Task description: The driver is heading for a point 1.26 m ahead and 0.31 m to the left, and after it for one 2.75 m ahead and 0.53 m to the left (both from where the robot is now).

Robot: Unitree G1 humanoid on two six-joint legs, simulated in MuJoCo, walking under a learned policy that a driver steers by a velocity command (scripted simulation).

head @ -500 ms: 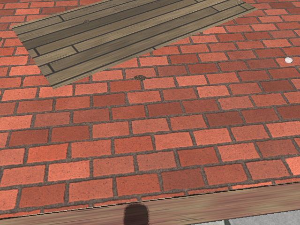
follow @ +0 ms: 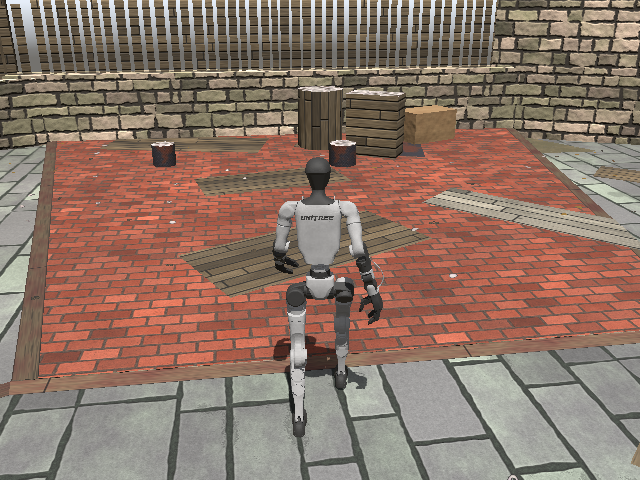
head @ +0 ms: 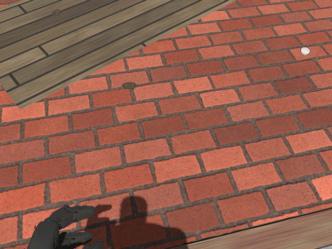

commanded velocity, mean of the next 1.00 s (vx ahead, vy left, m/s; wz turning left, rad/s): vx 0.49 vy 0.00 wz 0.27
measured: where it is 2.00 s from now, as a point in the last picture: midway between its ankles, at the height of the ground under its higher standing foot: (84, 122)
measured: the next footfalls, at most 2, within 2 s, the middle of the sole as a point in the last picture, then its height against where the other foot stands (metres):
right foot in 0.04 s outside the picture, level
left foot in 0.56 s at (119, 238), level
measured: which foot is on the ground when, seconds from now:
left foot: down 0.00-0.04, up 0.06-0.54, down 0.56-1.00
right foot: up 0.00-0.02, down 0.04-0.58, up 0.60-1.00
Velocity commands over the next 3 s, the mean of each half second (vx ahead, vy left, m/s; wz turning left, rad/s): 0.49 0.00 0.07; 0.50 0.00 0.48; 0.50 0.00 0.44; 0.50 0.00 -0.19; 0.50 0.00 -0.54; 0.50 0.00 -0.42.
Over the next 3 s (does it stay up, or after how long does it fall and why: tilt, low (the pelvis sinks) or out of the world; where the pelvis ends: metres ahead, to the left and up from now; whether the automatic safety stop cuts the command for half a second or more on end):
stays up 1.58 0.43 0.02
